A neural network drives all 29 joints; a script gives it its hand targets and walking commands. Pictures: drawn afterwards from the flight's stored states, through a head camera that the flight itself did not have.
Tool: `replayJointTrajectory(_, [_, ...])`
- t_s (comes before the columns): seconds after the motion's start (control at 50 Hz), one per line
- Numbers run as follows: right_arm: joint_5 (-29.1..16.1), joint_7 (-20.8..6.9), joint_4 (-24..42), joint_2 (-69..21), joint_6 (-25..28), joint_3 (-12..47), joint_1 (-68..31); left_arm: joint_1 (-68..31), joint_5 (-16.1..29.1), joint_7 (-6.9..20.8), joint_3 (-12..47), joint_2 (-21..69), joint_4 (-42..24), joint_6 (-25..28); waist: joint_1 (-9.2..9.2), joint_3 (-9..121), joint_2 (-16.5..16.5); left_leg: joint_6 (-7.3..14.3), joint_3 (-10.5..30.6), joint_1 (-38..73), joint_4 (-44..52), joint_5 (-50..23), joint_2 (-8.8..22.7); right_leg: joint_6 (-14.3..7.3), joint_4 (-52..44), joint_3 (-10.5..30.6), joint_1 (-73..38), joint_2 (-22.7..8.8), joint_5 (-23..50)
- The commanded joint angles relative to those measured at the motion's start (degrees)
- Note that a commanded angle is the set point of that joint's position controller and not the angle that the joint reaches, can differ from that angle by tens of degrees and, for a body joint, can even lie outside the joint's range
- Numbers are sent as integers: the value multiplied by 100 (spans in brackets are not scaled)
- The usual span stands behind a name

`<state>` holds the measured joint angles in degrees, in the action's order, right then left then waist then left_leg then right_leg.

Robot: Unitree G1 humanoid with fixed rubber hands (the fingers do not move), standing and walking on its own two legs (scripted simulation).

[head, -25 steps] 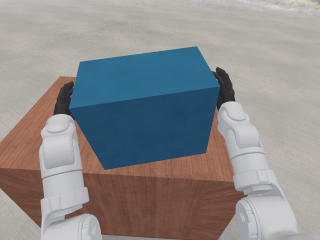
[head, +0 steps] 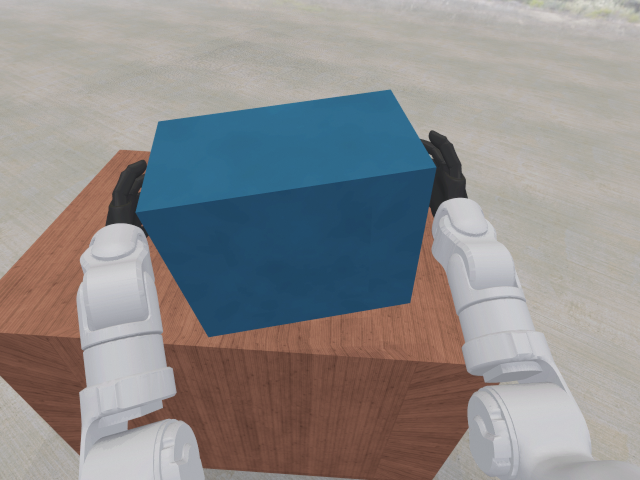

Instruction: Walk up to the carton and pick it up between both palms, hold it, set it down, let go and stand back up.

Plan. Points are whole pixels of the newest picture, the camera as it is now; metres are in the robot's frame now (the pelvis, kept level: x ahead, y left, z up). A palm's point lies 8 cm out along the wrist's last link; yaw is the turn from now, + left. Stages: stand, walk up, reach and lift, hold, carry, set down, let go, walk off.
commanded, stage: hold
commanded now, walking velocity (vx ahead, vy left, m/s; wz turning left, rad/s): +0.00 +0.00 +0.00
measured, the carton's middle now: (294, 219) +0.40 +0.00 +0.16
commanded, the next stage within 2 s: none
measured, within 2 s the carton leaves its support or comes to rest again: neither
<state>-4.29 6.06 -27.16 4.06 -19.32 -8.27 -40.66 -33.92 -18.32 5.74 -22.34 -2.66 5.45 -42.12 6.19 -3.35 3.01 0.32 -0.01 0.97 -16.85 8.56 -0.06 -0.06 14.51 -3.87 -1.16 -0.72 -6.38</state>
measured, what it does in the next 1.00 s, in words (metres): stands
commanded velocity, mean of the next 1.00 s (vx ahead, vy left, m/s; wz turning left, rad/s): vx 0.00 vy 0.00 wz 0.00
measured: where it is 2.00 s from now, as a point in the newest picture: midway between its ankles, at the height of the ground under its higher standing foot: outside the picture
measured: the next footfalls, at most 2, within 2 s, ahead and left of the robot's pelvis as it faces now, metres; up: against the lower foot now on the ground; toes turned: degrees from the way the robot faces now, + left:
none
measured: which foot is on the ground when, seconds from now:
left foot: down 0.00-1.00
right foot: down 0.00-1.00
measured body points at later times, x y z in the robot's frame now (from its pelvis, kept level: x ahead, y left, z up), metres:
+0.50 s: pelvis +0.00 +0.00 +0.00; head -0.04 +0.02 +0.45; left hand +0.37 +0.19 +0.19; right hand +0.37 -0.19 +0.21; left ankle +0.02 +0.11 -0.75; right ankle +0.03 -0.12 -0.75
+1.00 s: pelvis +0.00 +0.00 +0.00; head -0.05 +0.02 +0.45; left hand +0.38 +0.19 +0.19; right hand +0.37 -0.19 +0.21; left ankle +0.02 +0.11 -0.75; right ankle +0.03 -0.12 -0.75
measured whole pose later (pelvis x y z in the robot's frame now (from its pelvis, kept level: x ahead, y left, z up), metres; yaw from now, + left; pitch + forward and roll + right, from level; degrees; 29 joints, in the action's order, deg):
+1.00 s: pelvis +0.00 +0.00 +0.00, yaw +0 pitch -10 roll +0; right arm -4.6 6.0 -26.0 4.2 -19.6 -8.4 -39.6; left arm -33.8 -18.3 5.7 -22.2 -2.2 5.1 -42.2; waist 6.4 -3.5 2.7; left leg 0.4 -0.1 1.6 -16.8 8.6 -0.2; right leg 0.0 14.9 -3.7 -1.8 -0.8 -6.8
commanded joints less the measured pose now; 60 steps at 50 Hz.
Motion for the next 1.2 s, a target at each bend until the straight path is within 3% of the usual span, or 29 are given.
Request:
replayJointTrajectory(0.0, [-713,-953,1260,-2080,186,1920,-2895,-3299,989,899,2555,2202,-1056,275,128,2153,-618,-299,-240,160,149,-1274,-189,45,3,-44,-789,294,739])
replayJointTrajectory(0.04, [-779,-936,1378,-2030,202,1959,-3013,-3336,1020,859,2558,2110,-1099,321,129,2282,-507,-286,-187,284,75,-1448,-162,80,41,-71,-794,291,857])
replayJointTrajectory(0.06, [-580,-994,903,-1944,130,1793,-3127,-3587,903,841,2344,1858,-669,358,28,1809,-479,-200,-228,-156,218,-815,-200,94,-33,-78,-517,243,277])
replayJointTrajectory(0.08, [-719,-996,1302,-2244,199,1986,-2975,-3548,1046,802,2509,2036,-1240,435,21,2202,-362,-208,-195,-68,209,-930,-198,79,1,-53,-797,280,574])
replayJointTrajectory(0.12, [-736,-973,1481,-2223,212,2102,-2806,-3440,1074,761,2697,2174,-1462,457,66,2469,-508,-239,-174,96,99,-1481,-166,87,117,20,-992,240,1196])
replayJointTrajectory(0.16, [-598,-980,1093,-2089,111,1904,-2995,-3491,899,800,2315,1936,-797,366,17,1974,-235,-146,-184,-77,195,-945,-194,121,39,-11,-739,244,827])
replayJointTrajectory(0.24, [-744,-861,1411,-2138,86,2127,-2730,-3017,861,881,2361,1952,-1054,268,-3,2130,-114,-134,-211,78,176,-1390,-258,171,78,15,-1103,229,1427])
replayJointTrajectory(0.3, [-610,-884,1074,-2043,17,1840,-2949,-3278,767,979,2149,1872,-655,219,-63,1419,-339,-103,-279,-363,412,-438,-214,150,-78,15,-793,153,391])
replayJointTrajectory(0.36, [-697,-910,1470,-2105,145,1983,-2980,-3470,1013,894,2544,1998,-1225,303,41,2241,-427,-212,-215,93,172,-1048,-209,87,5,-22,-853,241,740])
replayJointTrajectory(0.58, [-503,-929,808,-2041,124,1723,-2827,-3455,861,953,2183,1859,-601,340,40,1682,-312,-117,-287,-258,372,-446,-230,123,-45,-4,-714,160,412])
replayJointTrajectory(0.62, [-603,-942,1217,-2091,201,1819,-2780,-3432,965,897,2436,2065,-1118,384,80,2187,-545,-245,-212,92,228,-1114,-178,48,23,-79,-788,274,749])
replayJointTrajectory(0.66, [-610,-989,1143,-2018,195,1892,-2923,-3431,868,842,2337,2009,-1022,372,27,2092,-453,-255,-258,179,164,-1250,-175,96,34,-97,-787,276,672])
replayJointTrajectory(0.68, [-424,-1051,893,-1801,176,1623,-3275,-3612,825,831,2101,1842,-396,345,-55,1703,-532,-200,-217,-220,288,-687,-133,49,-25,-89,-490,217,83])
replayJointTrajectory(0.7, [-513,-1028,1050,-2041,147,1812,-2699,-3107,818,830,2321,2065,-779,291,15,1808,-372,-175,-210,-9,271,-922,-136,33,-41,6,-815,275,414])
replayJointTrajectory(0.74, [-603,-1000,1311,-2035,203,1946,-3015,-3299,934,874,2270,2005,-829,347,-77,2193,-210,-138,-214,-130,226,-994,-144,95,45,-14,-978,215,796])
replayJointTrajectory(0.76, [-498,-1041,892,-1930,143,1723,-3304,-3716,880,895,2018,1786,-421,372,-97,1784,-252,-48,-232,-434,371,-393,-231,160,-12,26,-757,135,335])
replayJointTrajectory(0.78, [-499,-1058,1147,-2095,190,1786,-3176,-3613,958,864,2172,1938,-793,431,-30,2085,-216,-62,-200,-266,332,-414,-181,141,34,17,-786,191,341])
replayJointTrajectory(0.84, [-602,-947,1341,-2171,175,1978,-2862,-3392,1030,831,2409,1965,-958,436,52,2353,-235,-136,-172,-5,144,-1340,-189,118,127,-24,-995,259,1305])
replayJointTrajectory(0.88, [-399,-956,804,-2024,87,1699,-2927,-3340,846,906,2071,1838,-352,394,40,1570,-105,-45,-263,-368,404,-200,-211,135,-38,-17,-814,182,294])
replayJointTrajectory(0.92, [-601,-919,1253,-2102,147,1929,-2800,-3288,946,904,2421,2099,-932,372,5,2128,-441,-152,-233,-129,320,-738,-200,90,-7,49,-1072,180,657])
replayJointTrajectory(0.94, [-654,-911,1315,-2155,136,1939,-2898,-3383,912,903,2393,2042,-968,356,87,2005,-335,-177,-220,-24,226,-1051,-210,130,16,7,-984,214,903])
replayJointTrajectory(0.98, [-489,-943,778,-1967,75,1684,-3069,-3433,832,953,1985,1848,-315,340,-8,1568,-205,-104,-213,-318,363,-411,-206,143,-31,-40,-718,196,317])
replayJointTrajectory(1.0, [-476,-968,898,-2122,117,1720,-3041,-3635,900,940,2160,1900,-657,400,26,1858,-318,-105,-265,-283,403,-336,-210,128,-44,-1,-739,183,203])
replayJointTrajectory(1.02, [-597,-947,1373,-2231,176,1992,-2936,-3421,1010,908,2380,2081,-1040,419,0,2341,-239,-94,-224,-87,249,-886,-221,126,89,14,-986,198,882])
replayJointTrajectory(1.04, [-567,-966,955,-2089,149,1755,-3055,-3753,1030,884,2251,1895,-805,463,44,2091,-385,-146,-262,-157,275,-816,-217,114,101,-31,-756,198,767])
replayJointTrajectory(1.06, [-591,-914,1317,-2156,155,1936,-2821,-3338,962,870,2436,2074,-951,405,104,2090,-418,-187,-224,31,190,-1185,-198,86,59,27,-883,211,1059])
replayJointTrajectory(1.12, [-700,-934,1243,-2136,168,2034,-2878,-3444,952,878,2449,2001,-1112,418,51,2136,-372,-190,-219,17,156,-1081,-178,117,78,-34,-902,234,886])
replayJointTrajectory(1.14, [-685,-949,1289,-2110,134,2025,-2840,-3254,852,858,2339,1929,-936,357,-97,2049,-404,-195,-237,-3,216,-1177,-215,118,25,-31,-815,266,847])
replayJointTrajectory(1.18, [-731,-943,1359,-2110,134,2046,-2924,-3347,983,860,2499,2076,-1183,346,76,2143,-388,-210,-207,85,129,-1257,-175,118,53,-30,-852,263,925])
